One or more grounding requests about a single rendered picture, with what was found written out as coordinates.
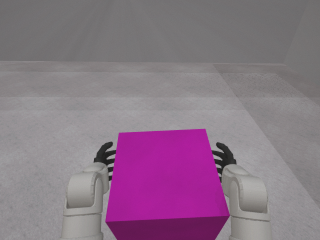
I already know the robot right forearm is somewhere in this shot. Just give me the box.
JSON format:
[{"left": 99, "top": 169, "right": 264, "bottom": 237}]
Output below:
[{"left": 221, "top": 164, "right": 273, "bottom": 240}]

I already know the carton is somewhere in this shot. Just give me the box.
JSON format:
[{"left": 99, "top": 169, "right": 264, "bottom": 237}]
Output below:
[{"left": 105, "top": 129, "right": 230, "bottom": 240}]

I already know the robot left forearm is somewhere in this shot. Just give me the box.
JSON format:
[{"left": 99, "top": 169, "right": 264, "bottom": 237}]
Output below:
[{"left": 57, "top": 162, "right": 110, "bottom": 240}]

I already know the robot right hand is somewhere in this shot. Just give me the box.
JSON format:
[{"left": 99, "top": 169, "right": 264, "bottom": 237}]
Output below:
[{"left": 211, "top": 142, "right": 237, "bottom": 183}]

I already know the robot left hand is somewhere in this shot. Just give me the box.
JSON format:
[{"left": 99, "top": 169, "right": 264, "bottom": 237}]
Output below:
[{"left": 94, "top": 141, "right": 116, "bottom": 181}]

